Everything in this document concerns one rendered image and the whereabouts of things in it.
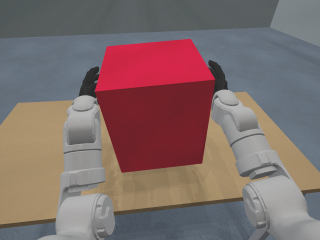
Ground left robot hand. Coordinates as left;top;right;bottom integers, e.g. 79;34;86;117
79;66;100;105

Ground table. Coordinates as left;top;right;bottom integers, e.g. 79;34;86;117
0;92;320;240

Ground right robot forearm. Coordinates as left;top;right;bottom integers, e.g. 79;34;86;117
211;89;308;213

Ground robot left upper arm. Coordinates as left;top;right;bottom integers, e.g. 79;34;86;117
37;193;115;240

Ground left robot forearm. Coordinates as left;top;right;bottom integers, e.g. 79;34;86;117
55;95;106;234

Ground right robot hand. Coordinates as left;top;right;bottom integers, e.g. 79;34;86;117
208;60;228;98

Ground robot right upper arm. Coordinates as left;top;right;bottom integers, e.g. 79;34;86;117
242;175;320;240

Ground carton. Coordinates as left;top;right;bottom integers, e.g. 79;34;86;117
95;39;216;173

